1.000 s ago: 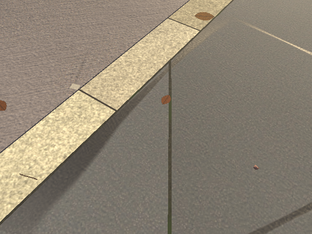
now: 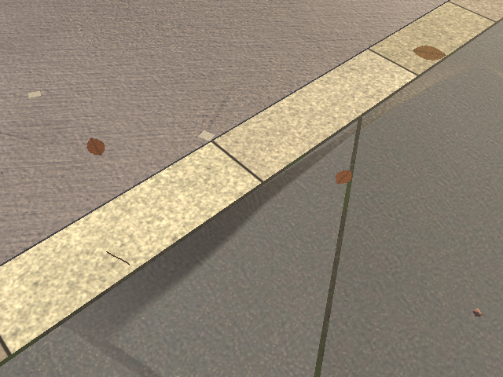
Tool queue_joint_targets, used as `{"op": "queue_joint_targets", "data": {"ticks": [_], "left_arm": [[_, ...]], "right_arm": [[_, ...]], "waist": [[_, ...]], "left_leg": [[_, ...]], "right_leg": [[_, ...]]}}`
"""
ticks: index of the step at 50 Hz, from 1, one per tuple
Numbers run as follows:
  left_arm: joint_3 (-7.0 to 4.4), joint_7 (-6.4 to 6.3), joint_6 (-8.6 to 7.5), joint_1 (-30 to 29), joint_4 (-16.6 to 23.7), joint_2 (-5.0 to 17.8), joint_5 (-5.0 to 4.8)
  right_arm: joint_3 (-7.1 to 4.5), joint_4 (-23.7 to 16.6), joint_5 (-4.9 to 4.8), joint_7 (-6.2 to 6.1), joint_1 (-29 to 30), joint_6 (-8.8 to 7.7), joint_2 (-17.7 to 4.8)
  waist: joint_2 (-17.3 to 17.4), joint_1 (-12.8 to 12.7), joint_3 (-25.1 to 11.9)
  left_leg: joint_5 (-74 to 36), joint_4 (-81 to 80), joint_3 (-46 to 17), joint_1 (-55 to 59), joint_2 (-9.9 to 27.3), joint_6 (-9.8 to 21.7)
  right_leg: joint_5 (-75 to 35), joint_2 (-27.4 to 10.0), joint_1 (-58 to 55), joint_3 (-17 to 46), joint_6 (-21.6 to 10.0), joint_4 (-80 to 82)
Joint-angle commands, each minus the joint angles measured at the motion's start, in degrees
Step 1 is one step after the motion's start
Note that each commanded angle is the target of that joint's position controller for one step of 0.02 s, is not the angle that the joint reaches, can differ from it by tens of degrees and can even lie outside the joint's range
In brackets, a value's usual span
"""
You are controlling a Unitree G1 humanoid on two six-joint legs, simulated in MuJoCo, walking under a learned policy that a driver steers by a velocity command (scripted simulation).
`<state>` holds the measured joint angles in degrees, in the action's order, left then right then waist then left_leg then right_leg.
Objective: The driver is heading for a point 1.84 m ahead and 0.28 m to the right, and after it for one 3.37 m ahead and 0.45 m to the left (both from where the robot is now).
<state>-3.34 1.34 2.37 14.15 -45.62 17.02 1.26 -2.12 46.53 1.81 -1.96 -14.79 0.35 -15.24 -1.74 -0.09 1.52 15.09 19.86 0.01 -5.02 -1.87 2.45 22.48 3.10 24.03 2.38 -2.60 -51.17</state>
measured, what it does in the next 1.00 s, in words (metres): walks ahead, turning right: right foot, then left foot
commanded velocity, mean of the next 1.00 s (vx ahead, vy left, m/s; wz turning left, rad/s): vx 0.44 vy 0.00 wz -0.29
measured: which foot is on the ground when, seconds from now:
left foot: down 0.00-0.30, up 0.32-0.78, down 0.80-1.00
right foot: up 0.00-0.26, down 0.28-0.80, up 0.82-1.00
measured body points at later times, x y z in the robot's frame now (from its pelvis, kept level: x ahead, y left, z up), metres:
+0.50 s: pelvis +0.17 -0.10 +0.00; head +0.19 -0.13 +0.45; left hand +0.31 +0.14 -0.11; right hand +0.20 -0.39 -0.13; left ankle +0.25 +0.05 -0.67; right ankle +0.13 -0.15 -0.74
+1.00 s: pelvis +0.47 -0.16 +0.00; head +0.50 -0.16 +0.45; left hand +0.66 +0.04 -0.13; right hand +0.42 -0.44 -0.13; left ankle +0.51 -0.12 -0.74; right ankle +0.42 -0.29 -0.67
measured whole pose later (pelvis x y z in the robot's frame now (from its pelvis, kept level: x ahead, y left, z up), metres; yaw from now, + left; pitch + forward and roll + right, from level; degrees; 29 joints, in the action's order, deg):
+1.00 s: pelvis +0.47 -0.16 +0.00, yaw -17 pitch +0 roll +0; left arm -0.8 1.0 -3.0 12.2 -44.2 15.6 3.0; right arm -2.7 50.1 0.3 1.2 -19.1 -3.1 -15.6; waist -1.9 0.8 3.3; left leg 9.2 21.6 -1.0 -12.2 -7.4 6.4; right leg 17.3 -1.7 28.7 2.0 -1.2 -62.1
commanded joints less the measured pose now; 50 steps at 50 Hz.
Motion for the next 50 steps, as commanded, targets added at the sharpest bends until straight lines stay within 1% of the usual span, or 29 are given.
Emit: {"op": "queue_joint_targets", "data": {"ticks": [1,6,10,12,13,14,15,16,17,18,19,21,23,26,29,32,34,36,37,38,39,40,41,42,43,44,45,47,50], "left_arm": [[-1.55,1.57,-1.23,-4.5,4.4,5.1,0.53],[-0.86,3.48,-1.05,-10.6,7.5,3.7,0.58],[-0.57,3.98,-1.16,-13.2,9.6,4.0,0.45],[-0.78,3.52,-1.49,-10.6,9.6,4.5,0.70],[-1.17,3.00,-1.98,-5.1,8.0,4.7,1.07],[-2.38,2.16,-2.61,4.6,4.4,6.8,1.53],[-4.43,1.02,-3.03,14.2,3.6,14.1,1.63],[-4.46,0.94,-3.27,13.5,4.2,17.0,-0.21],[-4.00,0.68,-3.00,10.9,4.1,14.7,-0.58],[-3.26,0.40,-3.04,8.0,4.3,12.0,-0.48],[-2.59,0.21,-3.19,5.2,4.8,9.7,-0.44],[-1.83,-0.09,-4.11,1.9,5.6,8.1,-0.68],[-1.84,-0.08,-5.18,3.4,4.8,8.2,-1.20],[-1.98,-0.42,-5.51,7.2,3.2,8.3,-1.33],[-1.95,-0.78,-5.59,10.3,1.8,7.8,-1.29],[-1.50,-1.29,-6.06,13.0,0.2,6.8,-1.15],[-1.24,-1.54,-6.49,13.5,-0.6,6.8,-0.86],[-1.24,-1.88,-6.71,12.1,-1.1,7.7,-0.40],[-1.27,-2.09,-6.76,11.3,-1.4,8.2,-0.10],[-1.38,-2.15,-6.61,11.0,-1.8,8.9,0.45],[-1.36,-2.06,-6.37,10.5,-2.0,9.1,0.69],[-0.56,-2.04,-6.43,11.5,-1.2,6.8,0.66],[0.32,-1.32,-6.44,18.5,-0.2,1.9,-1.10],[0.07,-1.48,-6.81,15.2,-0.3,5.7,1.08],[-0.03,-1.26,-7.11,9.2,0.9,6.5,1.02],[0.37,-1.02,-7.55,5.3,1.7,6.3,1.11],[0.48,-0.78,-7.36,3.7,2.2,5.7,1.29],[1.01,-0.48,-5.98,4.4,2.6,4.5,1.90],[1.70,-0.18,-4.94,1.5,3.9,3.1,1.92]], "right_arm": [[-1.73,-2.6,-0.06,-0.10,0.1,-2.44,-7.5],[-2.47,-0.9,0.12,0.89,-3.3,-3.85,-9.3],[-3.23,0.0,0.20,1.46,-4.5,-4.20,-11.4],[-3.56,0.4,-0.21,1.65,-4.4,-3.95,-12.5],[-3.45,0.4,-0.63,1.69,-3.5,-3.80,-12.6],[-2.77,0.2,-0.49,1.75,-4.0,-3.72,-11.0],[-1.38,-3.4,-0.81,2.21,-3.0,-3.67,-7.0],[-1.03,-6.5,0.64,2.67,1.8,-4.23,-5.6],[-1.54,-6.6,0.95,3.10,4.1,-4.42,-8.4],[-1.44,-5.8,0.11,3.61,3.3,-4.88,-8.3],[-1.39,-4.8,0.01,3.70,2.0,-5.05,-7.8],[-1.14,-3.1,1.33,3.75,-1.1,-3.79,-7.4],[-1.15,-3.4,1.47,3.82,-0.8,-2.60,-6.9],[-0.89,-5.8,1.20,3.83,5.9,-2.01,-6.0],[-0.33,-7.9,0.95,4.15,12.4,-2.30,-4.9],[0.46,-9.2,0.53,4.71,17.1,-2.93,-3.7],[0.58,-9.7,0.05,4.75,18.5,-3.26,-3.8],[0.14,-9.0,-0.11,4.52,15.9,-3.41,-5.2],[-0.33,-7.8,-0.24,4.16,12.3,-3.44,-6.2],[-0.93,-5.8,-0.45,3.57,6.3,-3.54,-7.4],[-1.46,-3.1,-0.39,2.83,-2.3,-3.86,-8.1],[-2.23,-1.7,0.49,2.05,-10.9,-4.17,-10.9],[-4.19,-1.2,1.24,1.97,-13.8,-4.02,-17.6],[-3.46,-0.9,-1.35,2.98,-9.4,-3.34,-13.1],[-2.95,-2.0,-1.83,3.19,-3.6,-3.25,-10.4],[-2.42,-2.2,-1.43,3.39,-1.5,-3.39,-7.9],[-2.04,-1.6,-1.22,3.23,-1.6,-3.60,-6.9],[-1.80,-0.2,-1.48,3.07,-2.5,-4.18,-6.6],[-2.46,0.9,-1.79,2.87,-4.8,-4.56,-8.3]], "waist": [[8.7,1.7,4.3],[9.0,3.9,4.6],[9.8,4.3,5.4],[9.2,2.3,4.4],[6.9,-0.9,1.9],[1.7,-4.6,-4.3],[-11.7,-8.9,-11.3],[-15.3,-7.5,-11.8],[-7.6,-6.9,-5.8],[-2.9,-4.4,-1.8],[-0.2,-2.0,0.9],[-2.0,0.7,0.0],[-1.6,1.3,-0.8],[-1.3,-0.4,1.5],[-1.8,-2.5,2.5],[-2.2,-4.3,2.4],[-2.4,-4.6,2.9],[-2.9,-2.7,2.7],[-3.3,-1.0,1.1],[-3.3,1.5,-2.3],[-1.8,5.5,-6.8],[2.1,8.4,-12.8],[17.1,4.5,-18.5],[11.3,3.7,-15.3],[6.8,2.1,-6.5],[2.7,2.0,-3.4],[2.4,0.9,-1.1],[4.0,-1.2,-0.8],[4.3,-1.2,-0.4]], "left_leg": [[8.2,-13.8,-12.2,5.4,15.5,8.2],[2.9,-13.0,-5.2,4.8,16.6,7.6],[0.0,-10.1,-0.7,0.8,17.4,6.5],[-8.7,-4.8,1.3,-0.9,18.1,5.7],[-18.3,3.8,4.7,-3.3,16.7,4.6],[-25.1,18.6,9.3,-7.2,13.4,2.8],[-10.6,41.2,13.0,-23.9,7.7,-1.3],[15.1,50.8,2.6,-37.5,0.3,-2.1],[12.1,54.3,-2.5,-41.7,4.2,-1.1],[6.0,51.5,-2.4,-39.7,6.7,-0.5],[2.9,46.5,-2.4,-35.9,8.2,-0.5],[-0.2,43.1,-1.3,-30.0,8.5,-1.9],[-2.1,41.6,-0.3,-30.0,7.6,-3.4],[-6.3,35.5,0.2,-34.9,7.2,-5.1],[-11.9,26.5,0.6,-36.4,5.9,-5.6],[-16.4,18.4,2.1,-33.3,4.6,-4.3],[-17.5,14.5,2.7,-29.7,4.0,-2.0],[-14.1,11.6,2.9,-24.6,2.8,0.7],[-10.9,11.1,3.4,-20.3,1.1,2.0],[-7.3,10.8,4.1,-14.4,-1.0,3.3],[-7.6,7.6,4.6,-5.0,-1.9,4.8],[-1.1,7.4,-5.7,7.8,7.2,7.5],[3.0,3.1,-37.4,22.6,22.6,17.6],[4.9,-4.5,-47.9,19.8,21.6,17.5],[5.6,-4.5,-37.6,11.6,20.1,16.5],[-0.8,-5.3,-31.1,5.6,17.5,15.3],[-7.0,-6.0,-26.6,1.4,14.9,14.1],[-15.6,-7.0,-21.3,-3.1,11.5,13.0],[-18.4,-8.8,-18.1,-5.8,9.6,13.8]], "right_leg": [[-3.1,-3.5,15.1,0.4,1.1,-6.1],[-6.8,-5.4,12.6,-2.4,2.5,3.6],[-4.3,-4.8,4.5,-7.0,0.0,11.8],[-3.1,-2.5,-1.7,-9.5,-2.1,15.1],[-4.9,0.0,-9.7,-10.3,-3.3,18.5],[-4.1,1.8,-21.7,-8.7,-4.8,21.0],[15.0,-13.5,-35.9,16.7,-10.6,30.0],[18.1,-22.7,-37.1,43.6,-14.3,41.9],[13.4,-22.4,-34.1,37.0,-14.9,40.1],[5.6,-20.3,-28.0,29.6,-13.8,38.5],[-2.5,-16.7,-22.3,23.4,-11.7,38.8],[-14.9,-12.1,-17.8,16.5,-10.5,39.5],[-22.4,-10.7,-17.1,14.3,-11.4,39.7],[-22.5,-10.1,-17.6,14.4,-11.9,41.1],[-25.5,-9.3,-19.8,14.0,-11.1,40.4],[-32.8,-9.6,-22.2,12.4,-9.9,39.5],[-35.9,-11.1,-23.6,11.9,-8.8,40.1],[-42.9,-12.5,-25.8,10.5,-7.2,38.6],[-52.3,-12.4,-27.5,9.1,-6.2,34.8],[-61.4,-11.7,-29.1,7.5,-5.5,27.3],[-63.2,-9.9,-28.0,4.9,-4.6,16.0],[-49.3,-8.1,-19.5,3.0,-4.0,0.4],[-10.1,3.3,1.6,-1.5,-0.1,-22.8],[3.7,2.7,9.7,2.5,-1.1,-26.0],[-1.8,-1.3,12.3,3.3,-1.4,-25.4],[-5.0,-3.3,11.3,2.6,-1.3,-22.2],[-5.5,-4.8,10.1,2.3,-0.9,-19.2],[-5.2,-6.0,6.7,1.6,0.8,-14.4],[-6.5,-6.6,8.0,-0.6,3.2,-8.3]]}}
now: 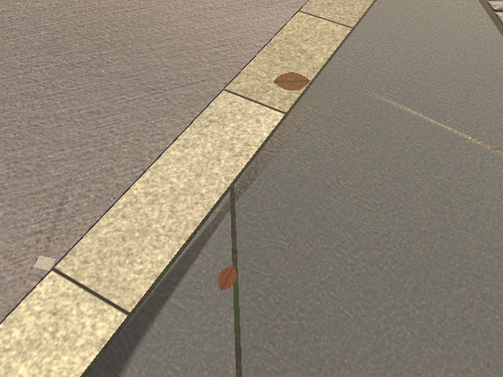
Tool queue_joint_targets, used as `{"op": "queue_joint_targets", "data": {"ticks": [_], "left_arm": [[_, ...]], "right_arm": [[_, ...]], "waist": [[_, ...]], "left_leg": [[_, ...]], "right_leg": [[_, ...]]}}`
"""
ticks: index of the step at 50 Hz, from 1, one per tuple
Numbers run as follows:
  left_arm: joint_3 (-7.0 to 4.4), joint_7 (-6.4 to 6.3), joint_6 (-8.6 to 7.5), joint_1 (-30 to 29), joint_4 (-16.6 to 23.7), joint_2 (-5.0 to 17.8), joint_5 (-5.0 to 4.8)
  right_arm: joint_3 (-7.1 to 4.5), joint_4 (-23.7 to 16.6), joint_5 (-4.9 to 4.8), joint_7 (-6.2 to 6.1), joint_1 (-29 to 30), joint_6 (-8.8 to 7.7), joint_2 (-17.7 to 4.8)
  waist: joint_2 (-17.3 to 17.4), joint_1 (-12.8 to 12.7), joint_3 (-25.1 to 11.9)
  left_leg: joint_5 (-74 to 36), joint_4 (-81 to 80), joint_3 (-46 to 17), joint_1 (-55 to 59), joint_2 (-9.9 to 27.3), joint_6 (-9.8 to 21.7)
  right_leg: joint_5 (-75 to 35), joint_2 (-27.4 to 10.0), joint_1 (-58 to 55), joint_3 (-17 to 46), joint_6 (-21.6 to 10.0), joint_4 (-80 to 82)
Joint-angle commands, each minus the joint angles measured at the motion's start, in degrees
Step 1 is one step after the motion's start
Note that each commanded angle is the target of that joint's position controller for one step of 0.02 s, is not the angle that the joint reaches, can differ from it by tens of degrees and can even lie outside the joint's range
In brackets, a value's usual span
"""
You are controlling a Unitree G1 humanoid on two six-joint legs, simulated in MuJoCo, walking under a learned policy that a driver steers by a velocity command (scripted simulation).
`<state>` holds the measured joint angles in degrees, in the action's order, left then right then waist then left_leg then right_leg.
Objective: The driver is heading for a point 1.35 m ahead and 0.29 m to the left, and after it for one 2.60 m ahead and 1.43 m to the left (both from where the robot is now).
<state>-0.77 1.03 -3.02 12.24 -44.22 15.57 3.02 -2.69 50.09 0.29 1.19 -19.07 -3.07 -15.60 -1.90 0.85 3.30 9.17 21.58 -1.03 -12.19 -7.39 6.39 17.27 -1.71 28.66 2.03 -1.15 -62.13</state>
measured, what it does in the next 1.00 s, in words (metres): walks ahead, turning left: right foot, then left foot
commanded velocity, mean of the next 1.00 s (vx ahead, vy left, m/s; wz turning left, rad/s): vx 0.50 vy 0.00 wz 0.49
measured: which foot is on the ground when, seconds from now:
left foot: down 0.00-0.32, up 0.34-0.80, down 0.82-1.00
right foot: up 0.00-0.28, down 0.30-0.84, up 0.86-1.00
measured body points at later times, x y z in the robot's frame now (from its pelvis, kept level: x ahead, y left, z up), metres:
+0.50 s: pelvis +0.28 -0.04 +0.00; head +0.31 -0.05 +0.45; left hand +0.31 +0.25 -0.10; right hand +0.44 -0.29 -0.13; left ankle +0.22 +0.08 -0.66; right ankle +0.32 -0.12 -0.74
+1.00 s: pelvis +0.50 +0.11 +0.00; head +0.52 +0.13 +0.44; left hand +0.42 +0.36 -0.14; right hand +0.74 -0.05 -0.12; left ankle +0.50 +0.16 -0.74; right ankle +0.54 -0.04 -0.65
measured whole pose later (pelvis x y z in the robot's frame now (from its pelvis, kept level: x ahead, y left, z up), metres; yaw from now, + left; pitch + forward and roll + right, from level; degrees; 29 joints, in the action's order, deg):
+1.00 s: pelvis +0.50 +0.11 +0.00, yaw +32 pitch +0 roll +0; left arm -1.8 0.7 -2.1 16.9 -46.7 14.6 1.4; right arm -2.4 45.9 1.2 0.6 -12.3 -2.1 -14.5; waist -1.5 -1.9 3.6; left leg 11.0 24.3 4.2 -13.4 -5.9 7.2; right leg 18.9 -5.8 27.1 -0.8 -0.7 -66.7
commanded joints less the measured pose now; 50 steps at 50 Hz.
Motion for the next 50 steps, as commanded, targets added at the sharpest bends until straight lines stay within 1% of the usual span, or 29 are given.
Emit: {"op": "queue_joint_targets", "data": {"ticks": [1,3,6,10,12,13,14,15,16,17,18,19,20,21,23,26,31,35,37,38,40,41,42,43,44,45,46,48,50], "left_arm": [[-0.69,0.16,0.55,0.4,3.6,4.3,0.07],[-0.33,0.24,0.57,-5.6,5.6,3.9,-0.12],[0.13,0.47,0.35,-11.6,7.4,3.3,-0.66],[0.23,0.32,-0.35,-16.3,9.5,3.9,-1.35],[-0.21,0.04,-0.83,-13.3,9.0,5.3,-1.48],[-0.67,-0.31,-1.12,-9.3,7.7,6.3,-1.57],[-1.36,-0.94,-1.68,-2.7,5.7,7.7,-1.43],[-2.42,-1.89,-2.38,5.0,4.6,11.1,-0.42],[-3.61,-2.73,-2.02,10.4,4.9,15.5,0.89],[-4.16,-2.51,-0.89,8.2,4.4,16.0,0.01],[-3.13,-2.20,-0.51,4.5,5.3,10.0,-0.47],[-2.24,-1.92,-0.66,2.1,5.3,6.2,-0.88],[-1.86,-1.83,-0.87,1.0,5.1,4.9,-0.71],[-1.76,-1.92,-1.29,1.8,4.2,4.6,-0.88],[-2.07,-1.53,-2.39,3.7,2.9,5.1,-1.42],[-2.56,-1.19,-3.22,5.4,1.5,5.5,-2.00],[-2.80,-1.07,-2.91,7.6,-0.7,5.4,-1.93],[-3.35,-1.52,-2.46,10.7,-2.7,7.2,-1.92],[-3.52,-1.88,-1.74,12.1,-3.7,8.0,-1.80],[-3.65,-2.11,-1.35,12.4,-4.1,8.8,-1.71],[-3.95,-2.46,-0.32,12.9,-4.6,10.6,-1.67],[-3.86,-2.49,0.09,12.3,-4.1,10.7,-1.84],[-2.80,-1.98,-0.10,14.0,-1.8,7.2,-2.32],[-2.36,-1.08,-0.48,12.7,2.4,4.4,-2.22],[-3.10,-1.09,-0.56,6.7,2.4,8.1,-1.70],[-2.46,-0.91,-1.09,5.6,2.5,6.3,-2.81],[-2.16,-0.86,-1.24,6.9,1.1,5.4,-2.90],[-2.00,-0.42,0.72,11.6,-1.6,4.2,-1.43],[-2.28,0.30,1.91,12.3,-2.5,3.8,-1.32]], "right_arm": [[-2.03,-2.4,-0.32,-0.40,-1.3,-1.04,-8.2],[-2.21,-1.9,-0.44,-0.44,-3.2,-0.82,-8.2],[-2.62,-1.2,-0.39,-0.58,-6.5,-0.58,-8.5],[-2.98,-1.1,0.43,-1.17,-8.8,-0.07,-9.0],[-3.32,-2.1,0.68,-1.66,-6.5,0.08,-9.9],[-3.51,-2.7,0.74,-1.68,-4.7,0.03,-10.5],[-3.54,-3.0,0.43,-1.36,-3.5,-0.23,-10.7],[-2.96,-3.9,-0.26,-0.78,-3.4,-0.75,-8.6],[-1.69,-5.9,-1.94,-0.85,-6.4,-1.01,-3.0],[-1.87,-6.6,-0.68,-1.04,-9.5,-0.40,-5.4],[-2.29,-4.8,0.62,-1.25,-7.2,0.54,-7.7],[-2.20,-5.0,0.96,-0.59,-3.6,0.75,-7.0],[-2.13,-5.3,1.04,-0.07,-2.2,1.06,-6.0],[-2.16,-5.6,1.76,0.50,-1.3,1.66,-5.7],[-1.90,-6.2,1.92,1.31,-0.7,2.65,-4.7],[-1.58,-8.3,1.90,2.18,4.5,3.18,-4.0],[-0.33,-11.8,1.60,3.30,14.1,2.82,-2.2],[0.40,-14.5,1.86,3.96,20.9,2.63,-1.9],[0.30,-15.2,2.20,3.72,21.7,2.67,-2.5],[0.12,-15.1,2.37,3.42,20.9,2.69,-2.8],[-0.85,-13.1,2.67,2.61,13.1,2.30,-4.5],[-1.93,-10.0,3.12,1.87,3.6,1.80,-6.2],[-3.66,-8.6,3.67,0.78,-3.5,1.83,-11.5],[-4.66,-10.0,1.70,0.25,-1.7,2.28,-16.2],[-4.13,-9.4,0.82,-0.54,-3.3,2.83,-13.4],[-3.28,-8.3,0.71,-1.14,-0.4,2.46,-10.4],[-2.29,-7.7,0.76,-1.20,1.6,1.79,-7.3],[-1.12,-7.1,0.70,-1.11,4.7,0.30,-4.6],[-1.09,-5.6,0.71,-0.76,3.4,-1.13,-4.9]], "waist": [[4.5,-1.6,-1.1],[4.6,0.0,0.1],[5.2,2.6,-0.7],[5.9,4.2,-1.5],[6.6,2.0,-2.1],[6.8,0.0,-3.3],[4.8,-3.3,-6.3],[0.2,-6.6,-12.5],[-9.3,-7.0,-19.6],[-14.6,-3.5,-20.2],[-4.8,-2.5,-11.9],[-0.5,-2.5,-6.4],[-1.5,-1.6,-4.2],[-3.7,-1.2,-3.0],[-4.4,-0.7,-3.2],[-3.3,-0.7,-2.6],[-3.0,-2.1,-0.3],[-2.9,-3.8,1.4],[-3.0,-3.7,1.2],[-3.5,-3.0,0.2],[-4.0,0.5,-5.1],[-1.7,4.8,-10.5],[6.0,6.7,-17.5],[16.0,3.8,-22.1],[5.7,6.6,-18.4],[4.3,4.4,-11.3],[1.9,1.5,-7.0],[2.5,-2.3,-5.1],[4.2,-3.0,-4.1]], "left_leg": [[-11.8,-11.5,-16.6,0.7,14.6,9.8],[-11.2,-12.1,-15.9,0.4,13.1,8.4],[-14.3,-9.8,-15.7,3.4,12.0,6.3],[-20.9,-4.9,-18.6,8.2,13.3,5.2],[-21.8,-1.9,-20.5,7.7,14.0,3.5],[-24.4,1.2,-21.0,6.3,13.6,2.5],[-26.3,8.6,-19.6,4.4,11.1,1.3],[-19.3,21.3,-16.1,-0.7,7.6,-0.2],[8.2,37.1,-8.3,-14.8,1.0,-2.1],[22.7,45.1,-5.2,-23.2,0.8,-2.0],[17.6,48.6,-5.7,-25.5,5.2,-1.8],[13.2,47.2,-4.9,-24.7,6.7,-2.2],[11.1,45.3,-4.3,-23.2,8.3,-2.7],[10.3,44.2,-3.8,-22.6,9.3,-3.2],[8.6,44.3,-2.9,-21.9,9.6,-3.6],[3.9,42.8,-2.4,-26.7,10.5,-4.3],[-6.4,29.1,1.2,-26.9,10.7,-4.8],[-5.9,18.5,5.4,-23.3,10.1,-2.6],[-1.6,15.4,7.3,-21.3,8.5,-0.8],[1.5,14.4,8.5,-18.6,6.8,0.4],[6.4,11.8,9.6,-8.4,2.3,3.2],[4.4,7.6,8.2,4.3,1.1,5.2],[14.2,5.3,-9.5,22.5,13.8,9.5],[9.8,-2.5,-40.5,32.4,28.9,16.4],[0.6,-4.3,-34.6,30.0,28.1,15.1],[-7.8,-4.0,-25.1,22.7,26.6,13.7],[-15.2,-5.0,-18.9,15.0,23.6,10.7],[-18.7,-8.3,-10.8,6.1,20.0,7.4],[-21.6,-10.4,-7.7,4.0,19.3,7.3]], "right_leg": [[-3.5,-2.2,4.8,-0.8,2.6,5.7],[-9.0,-2.2,6.0,-1.7,3.7,12.7],[-15.5,-0.9,5.3,-2.0,4.1,20.7],[-14.7,1.1,3.6,-1.4,3.3,26.7],[-11.4,1.9,-2.9,-0.4,2.1,30.9],[-9.2,3.0,-9.1,-0.5,1.3,32.7],[-9.5,3.3,-18.4,-0.7,-0.1,36.4],[-3.8,-4.5,-30.4,6.4,-2.6,38.4],[6.8,-19.9,-44.7,26.1,-6.4,41.6],[10.7,-24.7,-43.0,42.4,-10.7,46.2],[14.0,-22.1,-35.9,35.7,-10.1,46.3],[8.5,-18.7,-29.4,26.5,-9.0,47.6],[1.7,-16.1,-25.6,19.6,-7.6,49.0],[-4.3,-14.4,-23.4,14.8,-7.1,49.7],[-13.7,-13.6,-22.2,9.6,-7.4,50.5],[-20.6,-13.6,-24.1,3.5,-7.9,52.2],[-24.6,-11.1,-24.4,-6.3,-6.7,53.0],[-27.7,-12.7,-27.7,-9.9,-5.8,52.0],[-36.2,-13.5,-31.2,-11.8,-5.1,48.4],[-45.3,-13.6,-32.6,-13.1,-4.7,44.7],[-58.5,-13.7,-33.4,-14.9,-4.2,30.2],[-52.9,-12.6,-27.8,-16.2,-3.0,17.2],[-29.4,-10.1,-10.4,-16.3,-0.8,-0.9],[14.1,1.5,9.1,-10.7,2.0,-18.4],[8.7,-1.0,14.0,-2.3,1.4,-19.6],[4.0,-3.4,13.7,-2.0,0.7,-16.5],[2.4,-5.2,9.6,-1.8,0.2,-10.6],[1.0,-6.0,1.5,-1.0,0.2,-5.5],[-0.3,-4.9,0.5,-0.9,0.2,-3.9]]}}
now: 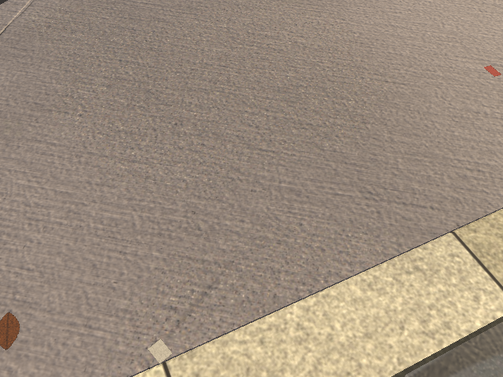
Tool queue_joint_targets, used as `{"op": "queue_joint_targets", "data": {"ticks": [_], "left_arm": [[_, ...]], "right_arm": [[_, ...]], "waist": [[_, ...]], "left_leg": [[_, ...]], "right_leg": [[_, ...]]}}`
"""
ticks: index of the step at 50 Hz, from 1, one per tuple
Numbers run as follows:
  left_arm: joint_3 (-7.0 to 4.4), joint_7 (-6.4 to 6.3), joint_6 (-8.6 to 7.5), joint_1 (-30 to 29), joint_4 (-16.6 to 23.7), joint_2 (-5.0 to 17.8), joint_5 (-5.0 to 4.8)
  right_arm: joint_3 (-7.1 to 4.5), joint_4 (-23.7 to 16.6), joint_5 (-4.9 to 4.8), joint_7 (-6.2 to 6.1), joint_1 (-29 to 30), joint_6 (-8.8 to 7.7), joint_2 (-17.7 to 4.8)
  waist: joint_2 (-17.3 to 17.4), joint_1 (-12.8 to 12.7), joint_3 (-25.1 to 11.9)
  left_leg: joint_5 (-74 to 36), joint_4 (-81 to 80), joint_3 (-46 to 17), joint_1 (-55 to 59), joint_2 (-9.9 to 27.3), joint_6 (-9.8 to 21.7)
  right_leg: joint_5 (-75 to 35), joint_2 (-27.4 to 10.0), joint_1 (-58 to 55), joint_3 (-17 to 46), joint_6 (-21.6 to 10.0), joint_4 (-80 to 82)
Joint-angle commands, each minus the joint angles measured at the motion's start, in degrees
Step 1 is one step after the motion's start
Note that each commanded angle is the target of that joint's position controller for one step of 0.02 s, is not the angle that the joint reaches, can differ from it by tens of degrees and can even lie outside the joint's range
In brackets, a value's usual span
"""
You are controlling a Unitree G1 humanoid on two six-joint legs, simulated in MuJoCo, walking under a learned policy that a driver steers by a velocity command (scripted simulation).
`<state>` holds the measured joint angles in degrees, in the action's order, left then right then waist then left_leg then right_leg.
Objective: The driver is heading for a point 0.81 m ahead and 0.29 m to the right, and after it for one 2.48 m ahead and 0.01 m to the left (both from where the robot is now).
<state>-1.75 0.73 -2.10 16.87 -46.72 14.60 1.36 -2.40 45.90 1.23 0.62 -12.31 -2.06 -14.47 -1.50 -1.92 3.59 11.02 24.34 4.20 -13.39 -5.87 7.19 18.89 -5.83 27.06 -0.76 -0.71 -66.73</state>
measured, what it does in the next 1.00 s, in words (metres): walks ahead, turning right: right foot, then left foot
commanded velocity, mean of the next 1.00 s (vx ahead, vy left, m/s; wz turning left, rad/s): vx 0.50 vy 0.00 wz -0.45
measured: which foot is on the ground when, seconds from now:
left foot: down 0.00-0.40, up 0.42-0.86, down 0.88-1.00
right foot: up 0.00-0.36, down 0.38-0.88, up 0.90-1.00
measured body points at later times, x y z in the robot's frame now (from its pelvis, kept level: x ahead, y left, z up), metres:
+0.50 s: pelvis +0.27 -0.06 -0.01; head +0.30 -0.06 +0.44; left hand +0.45 +0.18 -0.13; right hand +0.26 -0.32 -0.14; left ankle +0.16 +0.07 -0.63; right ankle +0.31 -0.11 -0.74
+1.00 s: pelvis +0.55 -0.10 +0.00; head +0.58 -0.10 +0.44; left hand +0.72 +0.14 -0.14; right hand +0.56 -0.40 -0.09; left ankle +0.65 -0.04 -0.74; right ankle +0.38 -0.13 -0.66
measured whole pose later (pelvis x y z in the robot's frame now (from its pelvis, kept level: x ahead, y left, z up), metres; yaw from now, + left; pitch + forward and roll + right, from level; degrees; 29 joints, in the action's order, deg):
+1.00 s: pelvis +0.55 -0.10 +0.00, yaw -32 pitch +1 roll +0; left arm -4.2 0.7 -1.6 20.1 -47.5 18.1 1.1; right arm -1.0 41.3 2.4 -0.6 -8.0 -3.5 -15.0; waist -1.7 -3.0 2.2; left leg 10.3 29.5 2.7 -20.2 -0.4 1.6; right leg 23.0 4.9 18.0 4.5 -4.5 -62.4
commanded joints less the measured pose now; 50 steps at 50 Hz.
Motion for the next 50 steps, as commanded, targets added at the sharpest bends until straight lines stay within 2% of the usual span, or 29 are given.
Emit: {"op": "queue_joint_targets", "data": {"ticks": [1,6,10,13,16,17,18,19,20,21,22,23,24,25,26,27,29,32,34,39,41,43,44,45,46,47,48,49,50], "left_arm": [[-1.47,0.92,1.19,6.1,0.0,4.7,0.18],[-1.82,1.36,1.15,-3.2,1.8,3.8,-0.29],[-0.98,1.84,0.76,-9.5,3.4,2.3,0.12],[-0.31,2.32,0.53,-14.3,5.5,1.5,0.41],[-0.58,2.12,0.61,-11.8,5.5,2.3,0.43],[-0.92,1.87,0.64,-8.5,4.6,3.1,0.55],[-1.57,1.62,0.44,-3.0,3.1,4.4,0.66],[-2.58,1.26,-0.04,4.9,0.8,6.2,1.14],[-4.34,0.39,-0.04,12.9,-0.8,11.1,1.77],[-5.88,-0.06,0.68,9.3,0.4,16.4,0.73],[-5.75,0.13,0.96,8.2,0.2,14.6,-1.34],[-5.13,-0.23,1.01,5.1,0.4,12.3,-1.35],[-4.28,-0.29,0.99,3.0,0.1,9.0,-1.03],[-3.81,-0.49,0.62,1.1,0.2,7.6,-1.12],[-3.45,-0.59,0.20,-0.2,0.5,6.9,-1.21],[-3.39,-0.46,-0.40,0.0,0.4,7.1,-1.35],[-3.84,-0.30,-1.20,1.1,0.0,9.0,-1.40],[-4.12,-0.32,-1.17,3.8,-0.4,9.7,-1.44],[-4.29,-0.31,-0.96,5.8,-0.6,9.9,-1.50],[-4.60,-0.89,-0.54,9.5,-0.6,10.7,-0.62],[-4.82,-1.33,-0.60,7.6,0.3,11.6,-0.30],[-5.00,-1.19,-0.96,4.1,1.4,12.6,-0.21],[-4.68,-0.66,-1.42,3.4,1.5,11.7,-0.76],[-3.27,-0.30,-2.02,4.1,3.3,6.9,-1.39],[-2.68,-0.25,-1.68,10.8,5.1,4.1,-2.47],[-3.12,-0.90,-0.49,9.3,2.6,8.9,-0.49],[-3.38,-0.31,-0.21,5.5,2.7,9.3,-0.05],[-3.18,0.17,-0.01,3.8,3.0,8.1,-0.08],[-3.14,0.70,0.51,2.9,3.2,7.5,0.53]], "right_arm": [[-1.52,-0.7,-0.25,-0.12,-3.9,-2.56,-6.4],[-1.13,1.8,-0.35,-0.35,-7.2,-3.34,-5.9],[-0.55,3.6,-0.33,-1.08,-9.0,-3.73,-5.2],[-0.29,5.8,-0.15,-1.94,-12.4,-3.38,-5.4],[-0.47,6.7,0.21,-2.77,-12.0,-2.88,-7.5],[-0.67,6.8,0.36,-3.10,-11.5,-2.57,-8.5],[-0.92,6.6,0.60,-3.20,-10.7,-2.11,-9.5],[-1.06,5.9,0.41,-3.11,-9.4,-1.80,-10.1],[-0.64,3.8,0.05,-2.74,-8.3,-2.17,-8.9],[-0.02,0.1,-0.80,-1.32,-9.9,-2.88,-4.3],[-0.36,-0.4,0.44,-1.07,-5.0,-3.44,-7.5],[-0.03,-1.9,-0.24,-0.69,-2.5,-4.28,-6.8],[-0.08,-1.6,-0.44,-0.69,-3.0,-4.59,-6.9],[-0.09,-1.9,0.42,-0.71,-2.6,-3.78,-6.4],[0.17,-1.6,1.32,-0.59,-4.2,-2.51,-5.8],[0.23,-1.7,1.76,-0.42,-4.7,-1.42,-5.4],[0.46,-2.7,1.81,-0.10,-3.4,-0.25,-4.5],[0.67,-5.7,1.52,0.14,4.3,-0.03,-4.3],[0.92,-7.1,1.21,0.31,8.5,-0.11,-4.1],[1.26,-10.0,0.48,0.50,15.6,-1.02,-5.0],[0.95,-10.0,0.33,0.39,13.7,-1.52,-6.3],[-0.05,-7.4,0.23,-0.32,4.5,-2.16,-8.6],[-0.85,-5.6,0.75,-1.00,-3.0,-2.96,-10.5],[-1.88,-5.3,2.06,-2.09,-12.4,-3.24,-14.9],[-2.98,-5.5,2.16,-2.14,-9.9,-2.19,-18.9],[-2.26,-6.3,1.47,-1.84,-5.9,-1.48,-13.1],[-1.18,-6.9,0.93,-1.63,-2.9,-1.44,-8.7],[-0.65,-6.6,1.00,-1.42,-1.3,-1.54,-6.8],[-0.46,-5.9,0.82,-1.50,-1.8,-1.87,-6.2]], "waist": [[3.5,0.1,-3.1],[4.1,2.5,0.6],[4.6,4.1,2.0],[4.3,5.6,2.9],[6.4,3.3,-0.2],[7.4,1.6,-2.2],[7.7,-0.9,-5.3],[6.7,-5.0,-9.4],[0.8,-8.6,-14.8],[-14.4,-3.3,-18.4],[-1.9,-5.0,-16.4],[0.3,-3.3,-9.8],[4.6,-0.4,-4.3],[5.2,1.5,-2.0],[4.1,3.0,-2.1],[3.0,3.5,-2.6],[1.5,3.8,-2.6],[-0.3,1.5,-1.0],[-1.5,-0.6,-1.3],[-2.4,-3.6,-2.1],[-3.0,-1.8,-2.4],[-2.9,2.9,-5.5],[0.6,6.9,-9.6],[7.6,9.8,-18.7],[21.7,4.6,-22.1],[10.0,3.6,-14.1],[4.3,3.6,-7.8],[3.4,2.7,-4.9],[5.7,2.4,-3.5]], "left_leg": [[-21.5,-14.6,-11.1,4.9,17.1,5.7],[-20.7,-17.5,-4.2,9.5,15.6,1.3],[-25.7,-17.6,0.1,13.1,15.9,0.0],[-33.6,-15.2,2.3,18.6,17.4,-0.5],[-56.8,-6.1,4.8,22.6,18.5,-1.9],[-64.0,-0.5,5.4,23.0,18.9,-2.1],[-65.6,8.1,5.9,21.8,19.3,-2.0],[-57.8,20.2,6.8,16.4,18.6,-2.1],[-35.8,38.7,7.8,4.1,15.6,-2.9],[18.1,59.9,3.5,-22.1,0.8,-6.1],[15.1,61.9,-8.0,-28.8,4.6,-5.1],[10.1,57.9,-8.5,-29.8,7.5,-5.1],[7.9,51.8,-7.6,-27.0,9.4,-5.4],[8.0,47.9,-7.7,-24.3,10.7,-6.2],[7.6,45.2,-7.3,-20.9,11.1,-7.3],[7.6,43.2,-6.7,-19.3,11.2,-8.0],[5.5,38.2,-5.2,-19.2,11.2,-9.4],[-1.8,28.0,-3.9,-21.9,11.2,-10.9],[-6.5,22.0,-3.9,-22.3,10.3,-11.0],[-8.4,12.7,-4.6,-22.0,7.6,-9.8],[-5.8,8.4,-5.8,-16.5,6.8,-8.6],[-1.7,4.5,-5.2,-2.5,4.4,-6.7],[-2.4,0.9,-7.0,8.7,6.9,-4.9],[10.8,-1.2,-21.0,21.8,21.1,-2.0],[16.0,-9.1,-47.0,29.8,32.2,4.1],[23.2,-9.3,-45.2,22.7,30.4,3.8],[19.5,-9.9,-35.9,15.6,27.5,2.6],[10.6,-11.1,-28.1,11.1,24.8,1.7],[4.4,-11.9,-22.1,8.6,22.6,0.9]], "right_leg": [[-4.1,-0.6,3.7,2.5,-0.3,2.2],[-15.3,1.5,12.3,3.9,-0.4,11.9],[-20.6,2.5,12.1,-0.1,-1.0,22.0],[-18.8,3.6,12.0,-4.1,-2.6,28.4],[-11.1,8.0,5.0,-8.0,-6.0,31.2],[-7.8,9.8,1.2,-8.8,-7.4,31.3],[-5.6,11.2,-4.9,-8.4,-9.0,32.6],[-6.6,11.6,-15.9,-6.1,-11.1,37.3],[-2.5,1.6,-29.7,7.4,-15.4,40.3],[-8.5,-13.8,-44.9,40.9,-25.7,45.9],[-10.1,-12.8,-43.8,39.6,-25.4,48.4],[-12.1,-11.9,-36.5,32.4,-23.3,49.9],[-17.3,-9.5,-28.2,27.3,-20.4,51.7],[-21.1,-6.5,-22.9,23.2,-18.5,52.4],[-23.6,-4.3,-19.4,20.1,-17.5,53.4],[-26.3,-3.0,-17.7,18.5,-17.2,53.7],[-28.4,-1.0,-15.4,16.2,-17.0,54.6],[-26.7,1.2,-15.3,15.6,-14.8,55.3],[-26.8,1.9,-17.6,15.9,-13.1,54.2],[-31.8,0.2,-24.9,19.7,-12.0,49.4],[-32.5,-0.9,-24.8,21.9,-10.5,47.0],[-37.9,0.5,-21.2,22.3,-8.2,39.7],[-36.1,4.3,-17.5,19.4,-6.8,28.9],[-19.8,7.9,-10.9,14.0,-5.4,12.7],[14.3,15.6,5.5,8.1,-4.0,1.1],[10.0,9.4,10.3,8.1,-4.4,-4.1],[4.4,7.6,9.6,7.5,-4.2,-3.2],[1.4,5.8,8.2,6.6,-3.6,-1.4],[0.5,4.5,7.3,6.0,-3.0,0.0]]}}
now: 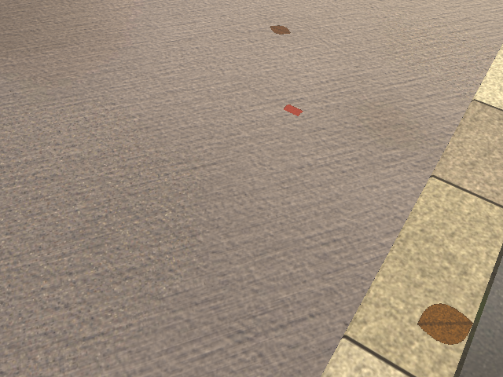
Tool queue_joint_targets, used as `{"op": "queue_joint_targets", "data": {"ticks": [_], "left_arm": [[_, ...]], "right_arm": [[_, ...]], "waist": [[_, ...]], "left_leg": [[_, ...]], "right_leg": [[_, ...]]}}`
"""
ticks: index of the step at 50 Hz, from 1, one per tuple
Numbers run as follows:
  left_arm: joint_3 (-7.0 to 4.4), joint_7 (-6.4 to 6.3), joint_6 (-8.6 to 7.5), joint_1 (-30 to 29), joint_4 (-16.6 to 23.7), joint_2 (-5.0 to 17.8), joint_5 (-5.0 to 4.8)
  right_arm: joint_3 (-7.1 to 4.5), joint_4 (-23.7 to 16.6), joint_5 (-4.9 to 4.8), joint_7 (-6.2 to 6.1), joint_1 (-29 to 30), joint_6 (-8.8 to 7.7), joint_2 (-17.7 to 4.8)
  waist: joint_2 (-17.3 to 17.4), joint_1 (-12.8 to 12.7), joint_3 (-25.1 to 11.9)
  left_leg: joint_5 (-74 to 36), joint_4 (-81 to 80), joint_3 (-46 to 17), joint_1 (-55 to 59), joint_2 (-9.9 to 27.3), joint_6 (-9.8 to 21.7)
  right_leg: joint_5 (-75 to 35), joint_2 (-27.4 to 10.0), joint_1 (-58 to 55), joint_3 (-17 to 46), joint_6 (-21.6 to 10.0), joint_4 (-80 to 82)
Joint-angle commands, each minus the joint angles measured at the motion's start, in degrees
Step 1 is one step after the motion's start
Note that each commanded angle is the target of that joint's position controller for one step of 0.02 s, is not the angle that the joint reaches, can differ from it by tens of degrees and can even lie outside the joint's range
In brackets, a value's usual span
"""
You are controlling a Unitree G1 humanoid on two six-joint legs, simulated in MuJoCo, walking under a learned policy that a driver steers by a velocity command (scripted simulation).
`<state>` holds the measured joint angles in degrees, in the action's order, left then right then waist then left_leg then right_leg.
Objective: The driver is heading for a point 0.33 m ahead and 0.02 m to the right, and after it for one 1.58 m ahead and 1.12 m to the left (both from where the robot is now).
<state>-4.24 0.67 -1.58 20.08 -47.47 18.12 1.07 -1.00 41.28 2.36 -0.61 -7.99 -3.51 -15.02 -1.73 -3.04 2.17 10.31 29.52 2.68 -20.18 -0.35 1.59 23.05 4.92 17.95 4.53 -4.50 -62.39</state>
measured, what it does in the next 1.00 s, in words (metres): walks ahead: right foot, then left foot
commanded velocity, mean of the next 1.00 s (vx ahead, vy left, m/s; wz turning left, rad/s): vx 0.21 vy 0.00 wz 0.11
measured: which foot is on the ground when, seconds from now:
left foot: down 0.00-0.38, up 0.40-0.82, down 0.84-1.00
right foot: up 0.00-0.36, down 0.38-0.82, up 0.84-1.00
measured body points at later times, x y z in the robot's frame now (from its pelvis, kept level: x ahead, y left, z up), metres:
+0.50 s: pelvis +0.21 -0.04 +0.00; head +0.25 -0.06 +0.45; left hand +0.40 +0.16 -0.11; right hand +0.18 -0.29 -0.15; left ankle +0.12 +0.10 -0.66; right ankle +0.28 -0.13 -0.73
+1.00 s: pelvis +0.22 -0.01 +0.01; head +0.24 +0.02 +0.46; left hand +0.27 +0.27 -0.13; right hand +0.36 -0.27 -0.10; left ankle +0.22 +0.07 -0.73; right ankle +0.25 -0.15 -0.66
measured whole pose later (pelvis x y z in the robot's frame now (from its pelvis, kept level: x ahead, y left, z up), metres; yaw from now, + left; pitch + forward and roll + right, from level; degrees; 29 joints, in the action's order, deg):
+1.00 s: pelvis +0.22 -0.01 +0.01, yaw +12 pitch +1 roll -2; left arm -3.7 -1.1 2.7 10.5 -46.7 15.7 1.6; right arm -3.8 44.1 0.6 -0.2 -14.2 2.8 -14.9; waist -2.0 0.1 2.2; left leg 12.4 27.3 -1.3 -15.5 -2.5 4.0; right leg 21.9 -0.9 29.0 -0.6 1.7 -58.7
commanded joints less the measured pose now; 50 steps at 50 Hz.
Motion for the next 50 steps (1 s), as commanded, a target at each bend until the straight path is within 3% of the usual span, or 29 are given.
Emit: {"op": "queue_joint_targets", "data": {"ticks": [1,4,9,13,16,17,18,19,20,21,22,23,24,25,27,29,33,37,39,40,41,42,43,44,45,46,47,48,50], "left_arm": [[-0.52,1.29,0.68,0.1,3.8,3.4,1.12],[-0.18,2.25,1.68,-3.0,5.4,2.3,0.98],[0.66,3.22,1.68,-12.2,8.9,0.7,0.93],[2.48,3.18,0.48,-17.1,9.6,-2.8,1.11],[2.42,1.96,-0.35,-14.5,7.9,-1.3,1.76],[2.15,1.46,-0.97,-10.3,6.1,-0.4,2.17],[1.84,0.93,-1.94,-4.2,3.6,0.9,2.98],[1.15,0.22,-2.71,1.5,2.3,4.7,4.08],[0.31,-0.47,-2.40,2.6,2.9,8.3,3.01],[-0.13,-0.95,-1.66,3.1,3.0,7.5,-0.61],[0.30,-1.38,-1.11,-1.3,3.4,5.7,-1.20],[1.33,-1.81,-0.91,-6.1,4.0,2.4,-0.90],[1.97,-2.32,-0.90,-8.8,4.1,0.5,-0.83],[2.20,-2.69,-0.82,-9.8,4.0,-0.3,-0.85],[1.88,-2.86,-1.17,-9.9,3.9,0.3,-0.30],[1.55,-2.88,-1.28,-11.2,3.9,0.7,0.11],[1.12,-3.03,-0.23,-11.0,3.3,1.0,0.61],[0.02,-2.63,1.11,-9.2,2.6,3.6,0.81],[-0.53,-2.55,1.69,-9.7,2.6,4.9,0.53],[-0.74,-2.54,2.05,-10.0,2.5,5.2,0.32],[-0.86,-2.38,2.61,-7.9,1.7,4.4,0.65],[-0.25,-1.85,3.33,-5.2,2.3,0.8,0.89],[0.26,-2.65,4.07,-10.0,5.8,0.0,0.38],[0.17,-2.86,4.63,-12.8,6.1,1.2,0.56],[-0.05,-2.58,4.56,-11.9,5.6,1.2,-0.18],[-0.22,-2.30,4.01,-10.6,4.6,1.5,-0.41],[-0.58,-2.07,3.69,-9.3,3.8,2.4,0.43],[-0.77,-1.79,3.60,-8.1,3.2,2.7,0.91],[-0.64,-1.62,3.70,-8.3,3.6,1.8,0.48]], "right_arm": [[-1.83,-0.5,-0.54,-0.21,-6.7,-0.85,-5.6],[-2.28,1.1,-1.36,0.39,-8.9,-2.33,-6.0],[-2.74,3.3,-1.24,0.55,-11.6,-2.31,-6.2],[-2.34,6.0,-1.49,0.87,-14.0,-2.15,-6.2],[-2.54,8.6,-2.16,0.83,-15.7,-1.32,-7.9],[-2.62,9.1,-2.36,0.64,-15.4,-0.99,-8.3],[-2.48,9.4,-2.87,0.56,-15.5,-0.75,-7.9],[-1.69,7.7,-3.17,0.45,-16.8,-0.98,-5.4],[-0.07,7.3,-4.84,0.36,-24.8,-0.34,1.2],[-1.56,9.5,-4.61,-0.86,-23.8,1.38,-3.4],[-2.10,8.5,-3.96,-0.88,-20.1,1.89,-4.5],[-2.32,8.0,-2.72,-0.78,-16.4,2.13,-4.5],[-2.67,8.1,-1.80,-0.55,-15.1,2.69,-4.3],[-2.89,8.6,-1.08,-0.19,-16.4,3.61,-3.7],[-3.07,8.9,-1.11,0.18,-18.3,4.87,-1.8],[-3.38,8.1,-1.09,0.25,-17.2,5.86,-1.3],[-3.19,4.8,-0.66,1.28,-10.6,7.37,-1.2],[-3.27,2.1,-0.90,2.02,-7.4,7.53,-2.3],[-3.29,1.4,-1.09,2.14,-7.8,7.17,-2.4],[-3.35,1.6,-1.07,2.10,-9.3,6.71,-2.4],[-3.73,2.2,-0.86,1.88,-11.0,6.03,-3.9],[-4.73,1.3,-0.40,1.16,-11.0,5.26,-9.3],[-6.50,0.5,-0.61,0.63,-11.8,5.32,-16.2],[-6.48,1.5,-0.71,0.07,-13.4,5.52,-13.9],[-5.60,1.1,-1.23,-0.21,-10.0,5.66,-11.2],[-5.16,0.0,-1.30,-0.13,-5.4,5.91,-9.7],[-4.92,-1.1,-1.67,-0.14,-2.9,5.82,-8.8],[-4.62,-1.5,-1.90,0.07,-2.7,5.67,-7.7],[-4.80,-1.2,-2.19,0.41,-4.9,5.23,-8.1]], "waist": [[7.9,3.0,-1.7],[7.9,2.7,-1.5],[6.8,3.9,0.7],[7.3,4.9,1.4],[9.2,3.6,-0.8],[8.6,1.6,-2.6],[5.8,-1.3,-5.9],[0.4,-2.4,-12.9],[-12.1,0.1,-24.6],[-5.7,-2.0,-28.0],[-5.8,-0.4,-21.1],[-4.0,1.1,-12.6],[-4.3,2.7,-7.8],[-4.7,4.2,-6.0],[-3.7,5.6,-7.5],[-4.1,6.4,-7.1],[-7.0,4.7,-4.5],[-5.8,3.3,-5.1],[-5.0,3.9,-5.1],[-3.4,4.8,-5.1],[1.7,5.1,-4.2],[17.2,3.9,-2.6],[20.9,5.8,1.3],[13.1,6.4,1.1],[10.5,4.1,1.3],[9.1,2.2,0.8],[9.9,1.8,-0.9],[9.0,1.7,-3.3],[6.6,2.4,-5.4]], "left_leg": [[1.1,-17.8,-16.4,13.7,15.6,5.9],[-8.2,-19.5,-10.0,13.9,15.6,6.8],[-14.7,-21.0,-0.7,16.1,14.6,7.0],[-33.5,-17.4,4.6,13.1,12.0,5.9],[-43.2,-10.9,1.9,18.2,12.4,5.1],[-44.3,-5.7,1.4,19.2,11.5,4.3],[-40.0,2.4,2.4,16.8,9.3,2.9],[-18.4,13.3,3.0,7.7,7.0,1.2],[27.8,31.7,1.6,-4.7,-0.8,-0.2],[29.0,37.4,-6.5,-4.7,-1.2,0.1],[26.5,39.1,-5.9,-7.7,0.3,0.0],[22.0,37.1,-4.9,-9.6,1.9,-0.2],[18.5,35.1,-4.7,-8.6,2.9,-0.9],[15.9,34.6,-4.0,-5.1,2.9,-1.7],[13.8,36.0,-2.6,-1.7,1.8,-2.4],[12.5,34.2,-2.1,-2.1,2.0,-2.7],[8.8,23.3,-0.7,-2.2,3.4,-2.0],[12.1,16.3,1.2,0.7,2.8,-0.6],[11.6,10.2,2.2,4.0,2.1,0.7],[8.8,4.3,2.5,7.8,1.1,1.6],[5.8,-3.4,-1.4,10.7,1.7,2.7],[0.2,-14.2,-20.1,12.1,14.7,5.5],[-11.0,-16.6,-33.5,7.4,23.7,14.0],[-10.1,-15.8,-29.7,6.4,21.2,15.5],[-7.6,-14.9,-24.4,5.5,17.0,13.8],[-6.3,-14.3,-20.5,6.0,13.0,11.4],[-10.4,-13.1,-18.5,7.8,11.0,10.7],[-15.4,-12.0,-17.5,9.6,10.1,10.8],[-18.8,-10.8,-18.1,12.6,10.2,11.2]], "right_leg": [[-4.5,-6.8,15.4,0.1,1.3,-4.0],[-7.9,-7.5,17.8,-0.6,2.0,-3.7],[-16.5,-8.6,23.2,-2.9,3.3,5.6],[-20.4,-5.1,11.0,-7.6,2.6,23.8],[-18.9,-3.5,5.0,-8.4,0.5,30.2],[-20.6,-2.7,0.1,-7.9,-0.4,34.4],[-29.3,-3.6,-9.3,-7.7,-1.3,40.1],[-53.9,-14.8,-23.7,0.4,-2.7,35.6],[-83.7,-33.2,-39.7,16.7,-12.4,29.8],[-84.6,-31.5,-36.2,14.0,-14.2,30.1],[-72.3,-28.9,-29.3,9.8,-13.0,34.6],[-62.5,-25.7,-21.3,6.5,-10.4,38.5],[-57.4,-23.4,-15.3,3.4,-8.4,41.3],[-55.1,-21.9,-9.7,-0.2,-7.0,43.2],[-52.5,-21.6,-5.9,-3.5,-7.8,44.5],[-43.4,-21.6,-3.1,-5.3,-8.5,45.8],[-20.0,-21.4,-0.4,-7.2,-7.7,48.2],[-14.1,-24.4,-1.9,-6.3,-7.6,46.1],[-13.1,-24.8,-1.9,-7.0,-5.9,43.1],[-11.7,-23.8,-0.4,-8.7,-3.7,39.9],[-7.5,-21.5,2.1,-11.2,0.0,33.7],[5.0,-14.1,9.9,-17.2,4.9,18.2],[14.3,-4.8,18.4,-11.7,6.8,9.9],[11.0,-6.5,17.8,-5.8,6.8,3.2],[5.4,-7.0,17.1,-4.0,6.5,2.2],[0.8,-7.0,16.3,-3.2,6.1,3.0],[-1.7,-6.3,15.9,-3.8,6.0,1.9],[-2.4,-5.8,14.9,-3.9,6.1,0.5],[-2.4,-5.5,14.9,-3.4,6.7,1.1]]}}
Velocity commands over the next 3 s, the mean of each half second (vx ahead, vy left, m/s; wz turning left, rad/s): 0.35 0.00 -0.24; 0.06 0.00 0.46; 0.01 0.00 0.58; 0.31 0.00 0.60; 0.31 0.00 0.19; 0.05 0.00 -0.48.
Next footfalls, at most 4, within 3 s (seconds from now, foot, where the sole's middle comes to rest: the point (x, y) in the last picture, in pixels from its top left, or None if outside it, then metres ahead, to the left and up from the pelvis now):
0.38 right None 0.32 -0.14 -0.77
0.84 left None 0.26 0.08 -0.77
1.30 right None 0.29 -0.11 -0.77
1.80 left None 0.19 0.09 -0.77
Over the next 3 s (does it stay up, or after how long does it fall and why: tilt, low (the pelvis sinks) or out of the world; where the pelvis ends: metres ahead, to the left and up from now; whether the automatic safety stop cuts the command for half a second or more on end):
stays up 0.43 0.29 0.01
